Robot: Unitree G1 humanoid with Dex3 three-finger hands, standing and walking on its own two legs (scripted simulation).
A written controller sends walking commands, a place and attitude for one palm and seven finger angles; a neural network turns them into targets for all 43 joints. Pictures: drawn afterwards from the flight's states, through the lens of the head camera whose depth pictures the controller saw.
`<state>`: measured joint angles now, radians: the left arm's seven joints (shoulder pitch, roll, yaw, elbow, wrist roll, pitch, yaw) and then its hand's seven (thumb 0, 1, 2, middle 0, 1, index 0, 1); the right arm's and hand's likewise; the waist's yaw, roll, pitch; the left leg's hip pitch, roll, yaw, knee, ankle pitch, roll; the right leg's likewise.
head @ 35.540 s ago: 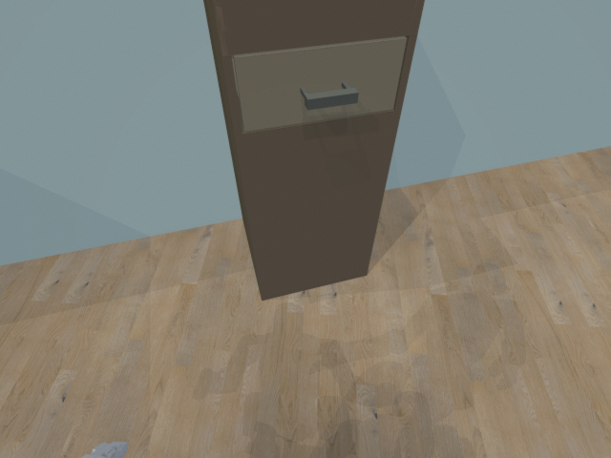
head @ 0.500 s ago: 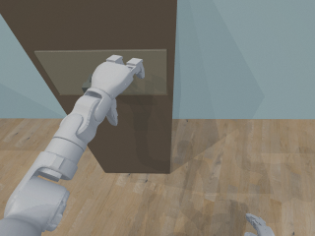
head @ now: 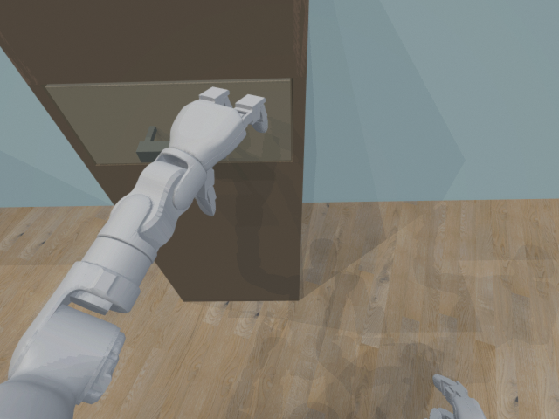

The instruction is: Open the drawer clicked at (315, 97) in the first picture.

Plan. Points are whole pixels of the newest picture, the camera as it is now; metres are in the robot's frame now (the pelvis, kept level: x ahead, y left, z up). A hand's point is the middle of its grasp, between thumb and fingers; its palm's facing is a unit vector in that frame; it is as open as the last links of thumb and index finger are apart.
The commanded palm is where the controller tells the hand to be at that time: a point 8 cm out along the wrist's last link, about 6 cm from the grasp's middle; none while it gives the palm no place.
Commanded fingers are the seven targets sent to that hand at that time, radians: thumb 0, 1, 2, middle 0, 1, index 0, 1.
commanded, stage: re-aim the fingers above the handle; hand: left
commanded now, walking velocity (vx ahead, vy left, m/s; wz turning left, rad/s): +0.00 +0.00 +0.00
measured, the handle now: (177, 141) +0.53 +0.20 +0.08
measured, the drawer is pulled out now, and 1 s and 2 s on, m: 0.00 0.01 0.01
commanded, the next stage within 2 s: lower the fingers behind the handle in 0.02 s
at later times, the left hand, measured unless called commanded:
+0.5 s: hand (167, 177) +0.43 +0.18 +0.10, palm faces -0.03 -0.06 -1.00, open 13.9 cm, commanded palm +0.43 +0.22 +0.17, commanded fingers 0.00 -0.50 0.30 -0.30 -1.20 -0.30 -1.20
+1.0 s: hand (140, 176) +0.45 +0.24 +0.08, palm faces -0.06 -0.01 -1.00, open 14.6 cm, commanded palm +0.43 +0.22 +0.13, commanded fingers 0.00 -0.50 0.30 -0.30 -1.20 -0.30 -1.20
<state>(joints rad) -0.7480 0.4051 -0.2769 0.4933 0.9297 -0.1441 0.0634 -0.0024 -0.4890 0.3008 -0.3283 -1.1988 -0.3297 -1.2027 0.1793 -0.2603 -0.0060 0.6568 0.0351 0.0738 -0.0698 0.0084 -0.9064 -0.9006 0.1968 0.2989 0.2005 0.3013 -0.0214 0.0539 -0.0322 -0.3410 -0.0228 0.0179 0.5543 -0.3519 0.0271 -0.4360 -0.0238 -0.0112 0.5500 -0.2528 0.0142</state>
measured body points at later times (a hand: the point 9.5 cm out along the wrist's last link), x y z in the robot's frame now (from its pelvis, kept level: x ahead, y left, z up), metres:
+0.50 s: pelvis +0.00 +0.00 +0.00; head +0.06 -0.01 +0.44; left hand +0.42 +0.18 +0.16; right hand +0.14 -0.28 -0.12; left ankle -0.05 +0.10 -0.73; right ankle +0.01 -0.13 -0.73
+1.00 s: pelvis +0.01 +0.00 -0.01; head +0.07 -0.01 +0.44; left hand +0.45 +0.23 +0.13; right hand +0.07 -0.27 -0.14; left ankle -0.05 +0.10 -0.73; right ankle +0.01 -0.13 -0.73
